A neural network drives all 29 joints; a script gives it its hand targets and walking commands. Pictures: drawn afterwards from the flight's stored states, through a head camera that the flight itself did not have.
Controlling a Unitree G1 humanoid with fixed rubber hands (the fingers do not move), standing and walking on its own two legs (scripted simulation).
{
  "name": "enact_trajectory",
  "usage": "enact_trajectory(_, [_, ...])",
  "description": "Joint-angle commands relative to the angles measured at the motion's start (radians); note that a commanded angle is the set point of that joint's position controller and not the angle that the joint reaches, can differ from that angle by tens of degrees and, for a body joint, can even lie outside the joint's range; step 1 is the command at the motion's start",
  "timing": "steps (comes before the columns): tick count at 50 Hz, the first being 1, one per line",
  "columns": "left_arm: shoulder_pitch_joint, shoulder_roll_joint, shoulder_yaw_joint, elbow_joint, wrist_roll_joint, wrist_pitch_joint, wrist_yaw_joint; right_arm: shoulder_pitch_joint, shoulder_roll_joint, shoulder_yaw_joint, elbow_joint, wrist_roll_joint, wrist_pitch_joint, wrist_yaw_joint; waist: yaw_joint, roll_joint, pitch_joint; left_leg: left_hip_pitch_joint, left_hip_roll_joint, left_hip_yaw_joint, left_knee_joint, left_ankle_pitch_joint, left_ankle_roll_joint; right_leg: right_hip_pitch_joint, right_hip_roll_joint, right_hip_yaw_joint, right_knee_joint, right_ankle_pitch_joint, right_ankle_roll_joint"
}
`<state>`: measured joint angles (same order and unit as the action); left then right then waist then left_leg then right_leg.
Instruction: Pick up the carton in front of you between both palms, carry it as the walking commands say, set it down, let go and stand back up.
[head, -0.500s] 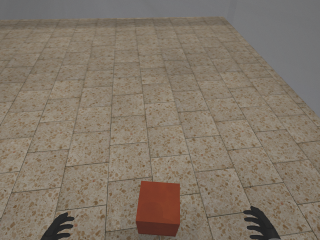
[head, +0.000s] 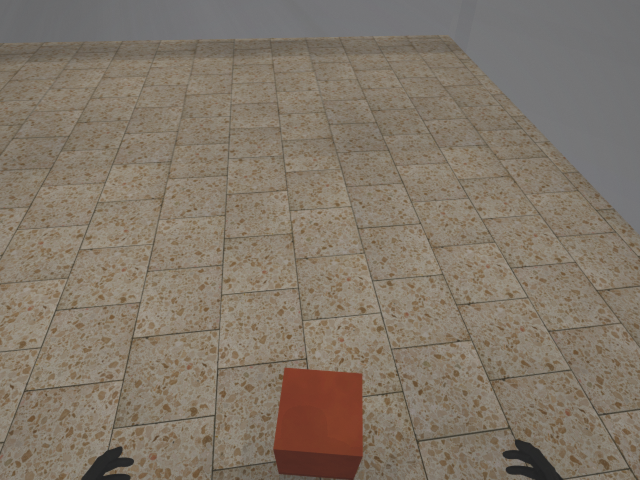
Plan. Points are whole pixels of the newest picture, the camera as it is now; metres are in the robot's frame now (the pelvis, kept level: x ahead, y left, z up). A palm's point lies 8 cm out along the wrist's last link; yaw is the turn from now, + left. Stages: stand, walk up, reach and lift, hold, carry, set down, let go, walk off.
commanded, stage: stand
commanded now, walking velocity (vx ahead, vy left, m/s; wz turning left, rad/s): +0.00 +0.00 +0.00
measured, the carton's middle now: (319, 424) +0.39 -0.01 -0.65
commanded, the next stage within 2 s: none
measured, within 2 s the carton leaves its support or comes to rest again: neither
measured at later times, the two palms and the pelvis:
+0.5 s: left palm out of the picture +0.08 +0.30 -0.10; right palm out of the picture +0.09 -0.30 -0.09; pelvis -0.02 +0.00 +0.01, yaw +0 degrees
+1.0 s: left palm out of the picture +0.07 +0.31 -0.10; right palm out of the picture +0.07 -0.31 -0.10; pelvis -0.02 +0.00 +0.01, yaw +0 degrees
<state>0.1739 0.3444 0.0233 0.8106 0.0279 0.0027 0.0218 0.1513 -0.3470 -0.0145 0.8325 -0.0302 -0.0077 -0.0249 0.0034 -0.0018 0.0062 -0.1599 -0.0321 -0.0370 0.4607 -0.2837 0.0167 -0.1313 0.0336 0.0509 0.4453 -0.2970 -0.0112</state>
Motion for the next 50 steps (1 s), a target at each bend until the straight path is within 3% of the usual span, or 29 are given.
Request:
enact_trajectory(1, [-0.026, 0.155, 0.035, -0.035, -0.001, -0.013, 0.004, -0.035, -0.158, -0.034, -0.035, 0.002, -0.013, -0.004, 0.0, 0.007, -0.05, 0.043, 0.114, -0.091, -0.051, 0.346, -0.001, -0.003, -0.109, 0.081, -0.055, 0.32, 0.0])
enact_trajectory(24, [-0.055, 0.183, 0.018, 0.096, -0.006, -0.02, -0.002, -0.064, -0.189, -0.024, 0.098, 0.01, -0.018, 0.002, 0.0, 0.002, -0.007, 0.046, 0.129, -0.11, -0.139, 0.225, 0.005, 0.007, -0.125, 0.103, -0.132, 0.219, -0.005])
enact_trajectory(50, [-0.079, 0.204, 0.007, 0.168, -0.012, -0.023, -0.006, -0.075, -0.208, -0.016, 0.162, 0.015, -0.02, 0.006, 0.0, 0.003, -0.007, 0.05, 0.136, -0.118, -0.164, 0.221, 0.007, 0.017, -0.136, 0.105, -0.159, 0.211, -0.01])
